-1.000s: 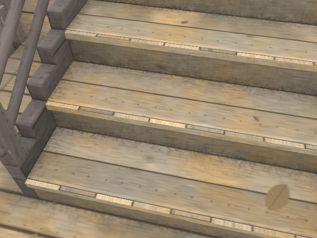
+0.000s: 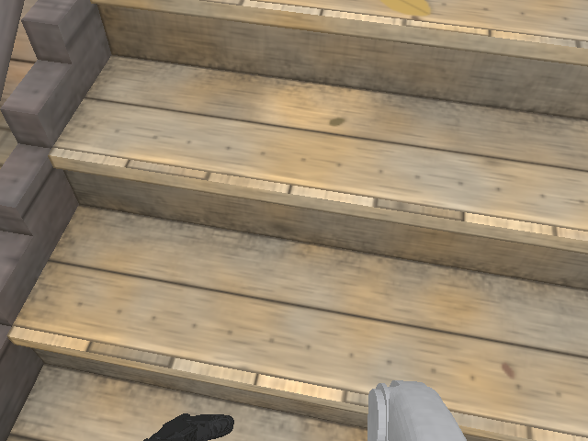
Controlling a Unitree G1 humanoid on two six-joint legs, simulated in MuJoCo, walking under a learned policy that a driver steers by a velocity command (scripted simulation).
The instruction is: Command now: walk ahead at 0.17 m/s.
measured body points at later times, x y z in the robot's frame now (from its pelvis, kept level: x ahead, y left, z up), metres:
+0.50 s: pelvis +0.18 -0.04 +0.15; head +0.18 -0.06 +0.60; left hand +0.08 +0.18 +0.01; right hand +0.32 -0.22 +0.02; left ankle +0.26 +0.13 -0.37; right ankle +0.18 -0.09 -0.58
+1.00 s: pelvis +0.50 +0.07 +0.25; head +0.51 +0.06 +0.70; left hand +0.62 +0.31 +0.13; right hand +0.60 -0.19 +0.12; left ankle +0.58 +0.15 -0.41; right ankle +0.36 -0.05 -0.24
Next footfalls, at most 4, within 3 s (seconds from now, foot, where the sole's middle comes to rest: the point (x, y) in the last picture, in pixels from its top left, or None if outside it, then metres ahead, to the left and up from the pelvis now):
0.12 right None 0.22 -0.09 -0.62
0.86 left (213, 294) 0.62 0.16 -0.45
1.32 right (303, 139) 0.85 -0.02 -0.28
1.70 left None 1.17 -0.02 -0.11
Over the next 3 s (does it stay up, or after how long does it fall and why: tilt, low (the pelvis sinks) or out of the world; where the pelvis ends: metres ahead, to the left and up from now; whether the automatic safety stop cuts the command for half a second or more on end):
stays up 1.35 -0.22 0.83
